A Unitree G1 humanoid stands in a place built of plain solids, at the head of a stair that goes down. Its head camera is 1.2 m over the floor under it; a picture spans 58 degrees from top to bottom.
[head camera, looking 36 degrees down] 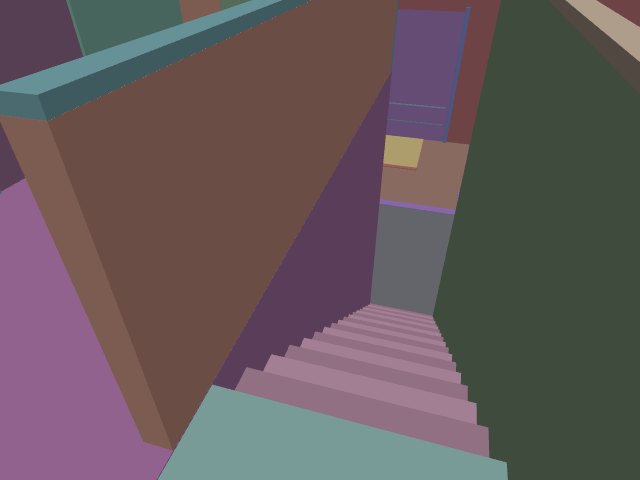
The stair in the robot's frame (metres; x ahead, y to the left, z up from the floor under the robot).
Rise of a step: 0.19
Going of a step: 0.23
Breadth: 0.90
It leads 16 degrees to the right of straight ahead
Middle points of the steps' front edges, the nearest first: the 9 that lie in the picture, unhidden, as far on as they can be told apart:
0.73 -0.08 0.00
0.95 -0.15 -0.19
1.17 -0.21 -0.39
1.39 -0.27 -0.58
1.61 -0.34 -0.77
1.83 -0.40 -0.97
2.05 -0.47 -1.16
2.27 -0.53 -1.35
2.49 -0.59 -1.55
